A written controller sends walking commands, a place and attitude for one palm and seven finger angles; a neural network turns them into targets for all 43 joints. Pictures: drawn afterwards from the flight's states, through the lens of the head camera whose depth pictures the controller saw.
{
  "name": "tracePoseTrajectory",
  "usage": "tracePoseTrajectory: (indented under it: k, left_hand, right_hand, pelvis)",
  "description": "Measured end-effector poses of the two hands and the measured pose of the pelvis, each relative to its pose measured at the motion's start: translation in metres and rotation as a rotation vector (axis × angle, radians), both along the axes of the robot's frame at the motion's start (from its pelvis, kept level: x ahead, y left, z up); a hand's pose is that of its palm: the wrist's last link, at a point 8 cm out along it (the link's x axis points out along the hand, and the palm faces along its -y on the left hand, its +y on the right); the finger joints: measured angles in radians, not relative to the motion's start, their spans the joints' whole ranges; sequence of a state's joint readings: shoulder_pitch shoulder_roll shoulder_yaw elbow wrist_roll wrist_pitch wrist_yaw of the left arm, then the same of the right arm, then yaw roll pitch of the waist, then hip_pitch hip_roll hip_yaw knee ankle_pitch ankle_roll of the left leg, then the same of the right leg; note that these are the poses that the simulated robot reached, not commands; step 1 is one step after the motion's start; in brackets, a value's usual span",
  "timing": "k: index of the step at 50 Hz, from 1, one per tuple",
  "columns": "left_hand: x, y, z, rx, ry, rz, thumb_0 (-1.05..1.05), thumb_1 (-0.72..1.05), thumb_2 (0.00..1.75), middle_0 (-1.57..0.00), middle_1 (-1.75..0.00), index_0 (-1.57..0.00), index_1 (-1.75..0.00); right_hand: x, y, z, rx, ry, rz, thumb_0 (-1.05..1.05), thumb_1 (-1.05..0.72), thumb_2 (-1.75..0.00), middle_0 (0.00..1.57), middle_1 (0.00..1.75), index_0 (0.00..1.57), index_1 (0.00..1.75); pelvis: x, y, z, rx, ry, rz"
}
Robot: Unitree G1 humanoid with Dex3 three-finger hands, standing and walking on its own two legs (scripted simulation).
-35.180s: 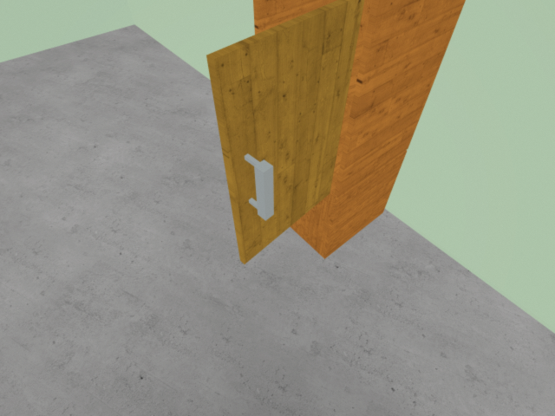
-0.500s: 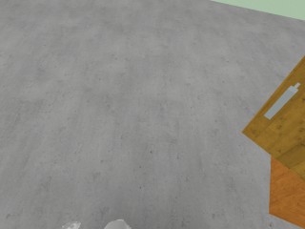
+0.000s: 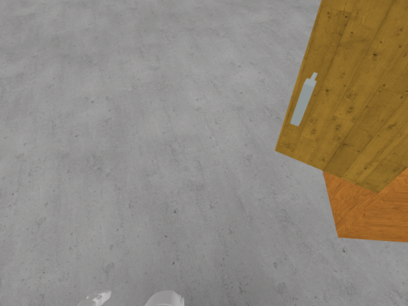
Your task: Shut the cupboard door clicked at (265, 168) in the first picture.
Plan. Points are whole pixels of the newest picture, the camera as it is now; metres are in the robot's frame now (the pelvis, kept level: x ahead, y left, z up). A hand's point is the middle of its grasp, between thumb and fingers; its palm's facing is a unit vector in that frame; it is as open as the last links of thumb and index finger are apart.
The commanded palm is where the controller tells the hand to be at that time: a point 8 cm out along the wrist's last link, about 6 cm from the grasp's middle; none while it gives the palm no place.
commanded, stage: turn to face it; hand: left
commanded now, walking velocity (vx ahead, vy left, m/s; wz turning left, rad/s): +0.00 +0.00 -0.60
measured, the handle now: (304, 99) +0.65 -0.25 -0.03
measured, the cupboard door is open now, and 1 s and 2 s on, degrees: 64 64 64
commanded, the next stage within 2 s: take the last steps up to it in 0.76 s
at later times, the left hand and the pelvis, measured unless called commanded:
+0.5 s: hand (123, 284) +0.18 +0.21 -0.15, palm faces -0.26 -0.94 -0.21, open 7.4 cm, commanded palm none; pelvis +0.03 +0.03 +0.01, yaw -17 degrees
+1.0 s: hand (147, 279) +0.19 +0.16 -0.18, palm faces -0.40 -0.90 -0.17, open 7.4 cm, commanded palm none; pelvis +0.07 +0.01 +0.00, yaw -26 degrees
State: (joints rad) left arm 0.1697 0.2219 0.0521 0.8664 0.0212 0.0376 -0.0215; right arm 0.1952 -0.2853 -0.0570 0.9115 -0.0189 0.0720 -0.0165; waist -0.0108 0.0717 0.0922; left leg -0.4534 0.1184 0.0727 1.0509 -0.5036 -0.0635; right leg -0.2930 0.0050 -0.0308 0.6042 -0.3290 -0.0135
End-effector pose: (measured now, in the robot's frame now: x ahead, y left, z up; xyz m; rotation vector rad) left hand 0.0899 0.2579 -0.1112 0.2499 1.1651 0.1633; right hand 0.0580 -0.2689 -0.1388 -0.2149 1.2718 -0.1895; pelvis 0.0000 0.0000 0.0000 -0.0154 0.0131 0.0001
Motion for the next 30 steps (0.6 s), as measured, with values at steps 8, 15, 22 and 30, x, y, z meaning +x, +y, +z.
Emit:
tracePoseTrajectory:
  k: [8, 15, 22, 30]
  left_hand:
    - [0.009, -0.003, -0.009, -0.041, 0.064, -0.061, 0.0, 0.9, 0.9, -0.2, -0.3, -0.21, -0.3]
    - [0.038, 0.015, -0.031, -0.08, 0.084, -0.114, 0.0, 0.9, 0.9, -0.2, -0.3, -0.2, -0.3]
    - [0.077, 0.01, -0.014, -0.077, 0.066, -0.21, 0.01, 0.91, 0.9, -0.2, -0.3, -0.2, -0.3]
    - [0.12, -0.033, -0.004, -0.027, 0.006, -0.35, 0.0, 0.91, 0.9, -0.2, -0.3, -0.2, -0.3]
  right_hand:
    - [0.018, 0.008, 0.026, -0.023, -0.083, -0.046, 0.01, -0.91, -0.9, 0.19, 0.3, 0.2, 0.3]
    - [0.015, 0.031, 0.036, -0.069, -0.133, -0.084, 0.01, -0.91, -0.9, 0.2, 0.3, 0.2, 0.3]
    - [-0.021, 0.043, 0.041, -0.051, -0.073, -0.173, 0.01, -0.91, -0.9, 0.2, 0.3, 0.21, 0.3]
    - [-0.076, 0.027, 0.008, 0.016, -0.002, -0.328, 0.01, -0.91, -0.9, 0.2, 0.3, 0.21, 0.3]
  pelvis:
    - [0.01, 0.009, 0.009, 0.018, 0.018, -0.086]
    - [0.021, 0.03, 0.002, 0.003, 0.014, -0.174]
    - [0.026, 0.031, 0.015, -0.026, 0.014, -0.253]
    - [0.028, 0.01, 0.003, 0.004, 0.009, -0.34]
